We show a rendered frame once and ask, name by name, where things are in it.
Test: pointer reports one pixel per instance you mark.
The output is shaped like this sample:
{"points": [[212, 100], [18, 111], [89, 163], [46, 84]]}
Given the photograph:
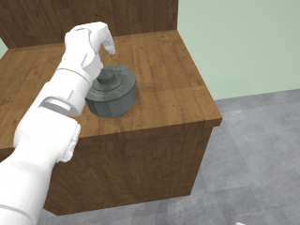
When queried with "lid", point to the lid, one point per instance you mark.
{"points": [[122, 85]]}

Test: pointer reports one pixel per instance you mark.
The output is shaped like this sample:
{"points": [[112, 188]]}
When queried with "robot left upper arm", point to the robot left upper arm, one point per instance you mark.
{"points": [[25, 175]]}

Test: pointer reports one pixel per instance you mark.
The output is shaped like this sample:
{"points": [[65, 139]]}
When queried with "left robot forearm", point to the left robot forearm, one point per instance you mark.
{"points": [[65, 93]]}

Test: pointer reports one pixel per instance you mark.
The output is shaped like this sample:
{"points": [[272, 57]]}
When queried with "knob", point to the knob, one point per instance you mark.
{"points": [[106, 75]]}

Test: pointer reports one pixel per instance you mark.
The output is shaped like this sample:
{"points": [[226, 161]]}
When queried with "pot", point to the pot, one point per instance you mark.
{"points": [[112, 109]]}

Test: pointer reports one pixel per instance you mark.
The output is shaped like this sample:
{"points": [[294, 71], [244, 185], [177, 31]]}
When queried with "left robot hand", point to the left robot hand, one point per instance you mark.
{"points": [[104, 34]]}

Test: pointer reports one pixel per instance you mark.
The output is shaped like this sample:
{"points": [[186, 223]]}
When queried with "table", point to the table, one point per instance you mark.
{"points": [[150, 153]]}

